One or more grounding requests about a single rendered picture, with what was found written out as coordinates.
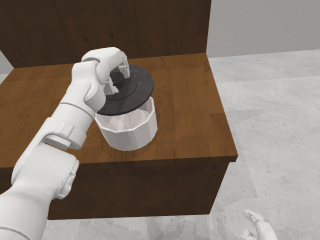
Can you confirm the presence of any left robot upper arm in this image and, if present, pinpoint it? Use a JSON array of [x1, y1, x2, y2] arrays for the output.
[[0, 142, 80, 240]]

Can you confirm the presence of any left robot forearm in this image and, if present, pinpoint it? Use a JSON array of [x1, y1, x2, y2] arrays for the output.
[[11, 55, 110, 185]]

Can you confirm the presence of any table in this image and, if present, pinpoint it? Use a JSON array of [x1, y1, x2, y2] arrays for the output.
[[0, 0, 238, 220]]

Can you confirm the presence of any knob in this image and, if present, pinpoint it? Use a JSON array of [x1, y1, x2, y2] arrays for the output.
[[109, 72, 126, 89]]

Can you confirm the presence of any robot left hand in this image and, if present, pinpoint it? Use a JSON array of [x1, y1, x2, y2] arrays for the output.
[[81, 47, 130, 96]]

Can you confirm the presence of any robot right hand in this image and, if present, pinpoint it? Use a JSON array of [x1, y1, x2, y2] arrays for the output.
[[240, 209, 278, 240]]

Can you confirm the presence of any lid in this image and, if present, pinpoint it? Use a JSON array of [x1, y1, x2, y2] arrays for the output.
[[97, 63, 154, 116]]

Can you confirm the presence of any pot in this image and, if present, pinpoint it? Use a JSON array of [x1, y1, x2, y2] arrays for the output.
[[94, 96, 158, 151]]

